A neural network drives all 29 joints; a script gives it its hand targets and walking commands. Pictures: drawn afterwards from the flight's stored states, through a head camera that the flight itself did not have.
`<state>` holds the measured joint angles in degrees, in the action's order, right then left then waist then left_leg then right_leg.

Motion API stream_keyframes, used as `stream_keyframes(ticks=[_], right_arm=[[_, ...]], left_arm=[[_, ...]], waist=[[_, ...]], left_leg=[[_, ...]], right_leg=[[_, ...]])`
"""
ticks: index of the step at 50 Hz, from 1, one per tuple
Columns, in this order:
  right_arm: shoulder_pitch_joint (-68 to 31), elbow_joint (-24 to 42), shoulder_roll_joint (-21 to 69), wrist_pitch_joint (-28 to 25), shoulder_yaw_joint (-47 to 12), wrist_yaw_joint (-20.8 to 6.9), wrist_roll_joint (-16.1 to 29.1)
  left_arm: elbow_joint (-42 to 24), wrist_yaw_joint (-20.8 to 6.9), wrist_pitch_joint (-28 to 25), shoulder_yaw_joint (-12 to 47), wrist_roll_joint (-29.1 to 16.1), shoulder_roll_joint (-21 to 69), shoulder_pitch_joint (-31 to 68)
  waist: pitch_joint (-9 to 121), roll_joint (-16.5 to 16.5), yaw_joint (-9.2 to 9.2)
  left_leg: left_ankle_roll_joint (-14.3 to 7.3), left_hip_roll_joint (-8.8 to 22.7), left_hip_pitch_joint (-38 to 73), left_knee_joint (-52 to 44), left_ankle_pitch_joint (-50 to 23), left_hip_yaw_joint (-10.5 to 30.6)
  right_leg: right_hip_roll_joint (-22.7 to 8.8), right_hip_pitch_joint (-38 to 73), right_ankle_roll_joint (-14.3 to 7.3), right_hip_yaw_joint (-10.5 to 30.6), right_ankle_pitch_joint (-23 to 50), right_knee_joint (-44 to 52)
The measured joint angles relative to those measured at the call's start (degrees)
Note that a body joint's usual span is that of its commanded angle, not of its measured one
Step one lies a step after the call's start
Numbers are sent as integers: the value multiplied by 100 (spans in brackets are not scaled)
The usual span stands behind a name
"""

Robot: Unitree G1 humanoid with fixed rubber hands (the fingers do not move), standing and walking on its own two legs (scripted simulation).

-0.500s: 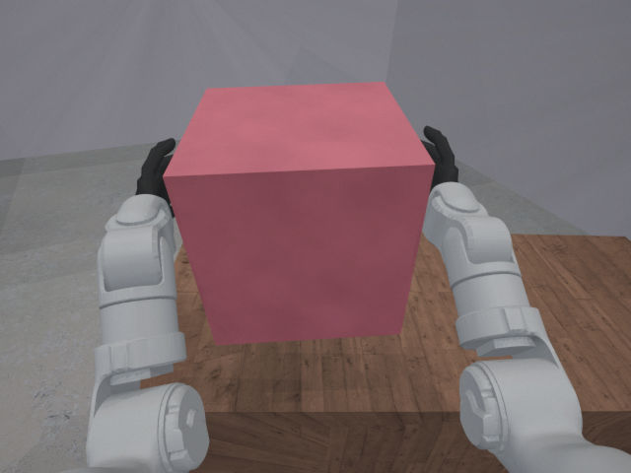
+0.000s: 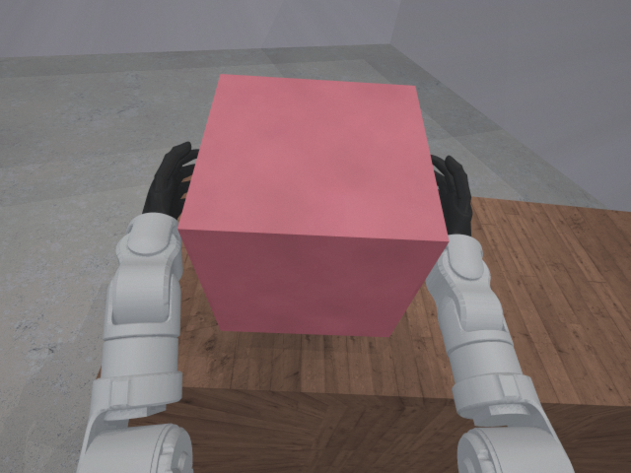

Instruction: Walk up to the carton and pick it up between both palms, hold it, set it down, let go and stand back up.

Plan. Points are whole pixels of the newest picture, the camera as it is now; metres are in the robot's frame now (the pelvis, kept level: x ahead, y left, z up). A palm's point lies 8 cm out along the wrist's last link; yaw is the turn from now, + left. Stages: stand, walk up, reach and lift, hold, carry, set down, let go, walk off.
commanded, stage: set down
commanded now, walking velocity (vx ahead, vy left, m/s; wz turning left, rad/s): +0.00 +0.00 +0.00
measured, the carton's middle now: (311, 216) +0.42 -0.03 +0.12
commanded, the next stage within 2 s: none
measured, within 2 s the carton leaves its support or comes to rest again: neither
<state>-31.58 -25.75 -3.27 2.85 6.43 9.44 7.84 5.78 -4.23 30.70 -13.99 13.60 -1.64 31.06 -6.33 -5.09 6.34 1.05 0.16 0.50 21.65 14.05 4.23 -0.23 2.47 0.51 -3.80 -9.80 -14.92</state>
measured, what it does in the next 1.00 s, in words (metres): stands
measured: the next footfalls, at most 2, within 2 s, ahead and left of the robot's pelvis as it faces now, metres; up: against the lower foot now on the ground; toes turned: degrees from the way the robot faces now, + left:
none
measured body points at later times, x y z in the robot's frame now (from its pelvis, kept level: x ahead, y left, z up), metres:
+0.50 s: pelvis -0.01 +0.03 +0.00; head -0.04 +0.05 +0.45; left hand +0.41 +0.14 +0.18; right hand +0.35 -0.20 +0.18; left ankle -0.02 +0.12 -0.75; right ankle -0.01 -0.12 -0.75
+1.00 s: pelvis +0.00 +0.01 +0.00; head +0.00 +0.03 +0.45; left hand +0.46 +0.09 +0.16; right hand +0.37 -0.24 +0.16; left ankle -0.02 +0.12 -0.75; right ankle -0.01 -0.12 -0.75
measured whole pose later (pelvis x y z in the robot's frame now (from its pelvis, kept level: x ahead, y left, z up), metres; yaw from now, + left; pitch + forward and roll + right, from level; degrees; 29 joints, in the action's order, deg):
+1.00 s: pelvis +0.00 +0.01 +0.00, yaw -3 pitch -4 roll -1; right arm -40.3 -40.1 -1.0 0.8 17.6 9.7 -1.2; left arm 43.6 -5.2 15.9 -18.0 14.5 -5.5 49.5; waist -2.8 -3.0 8.7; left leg -0.2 0.3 -1.6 18.5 13.0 1.4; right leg -0.2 -1.9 1.1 -1.2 -8.5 -14.4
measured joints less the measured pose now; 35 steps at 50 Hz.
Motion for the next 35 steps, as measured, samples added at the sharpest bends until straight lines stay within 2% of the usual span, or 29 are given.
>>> stream_keyframes(ticks=[4,7,10,16,24,29,35], right_arm=[[189,41,-119,-207,-154,31,230],[37,-153,-118,-72,-66,30,104],[-137,-356,-98,87,10,43,52],[-367,-449,-185,141,6,66,122],[-670,-1014,6,174,559,-113,-566],[-669,-1240,122,-47,968,-254,-854],[-889,-1573,236,-297,1487,-352,-1179]], left_arm=[[-135,223,-115,204,-153,2,-230],[193,141,-83,104,-4,33,-7],[488,-10,18,-11,196,22,247],[629,-61,18,-128,301,45,497],[1651,-172,-257,-508,487,117,998],[2196,-6,-590,-392,210,47,1089],[2985,136,-1007,-299,-37,-117,1464]], waist=[[179,-65,114],[206,-19,248],[187,-27,277],[212,179,222],[176,229,36],[277,186,-63],[377,111,-48]], left_leg=[[60,2,-111,159,38,-10],[-102,26,75,42,186,3],[-151,-27,221,-47,136,-65],[-207,-68,216,-24,118,-206],[-281,-142,203,-134,-31,-328],[-268,-149,-55,-137,-117,-337],[-216,-122,-274,-176,-187,-297]], right_leg=[[5,-21,10,8,-18,32],[30,85,38,-11,-75,2],[-30,159,79,53,-91,-29],[-72,145,147,191,4,25],[-148,49,203,313,132,32],[-155,-224,182,321,197,3],[-130,-452,142,281,237,-1]])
